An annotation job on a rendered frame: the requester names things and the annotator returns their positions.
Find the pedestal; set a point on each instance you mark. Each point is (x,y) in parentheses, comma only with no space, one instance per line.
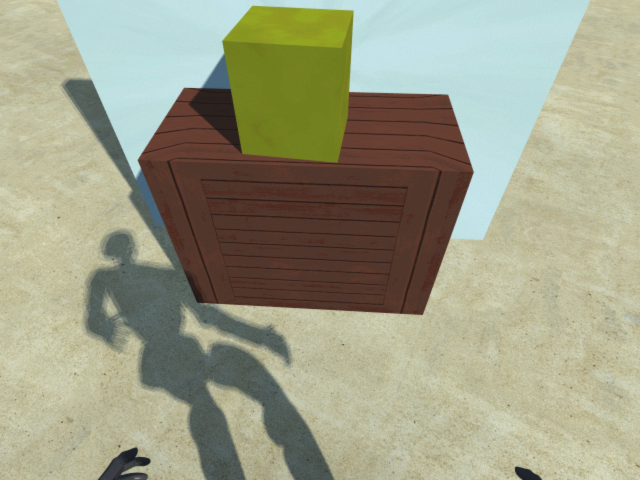
(366,234)

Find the carton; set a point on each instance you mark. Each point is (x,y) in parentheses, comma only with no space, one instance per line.
(289,74)

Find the robot left hand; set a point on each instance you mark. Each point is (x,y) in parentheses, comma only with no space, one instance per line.
(125,461)

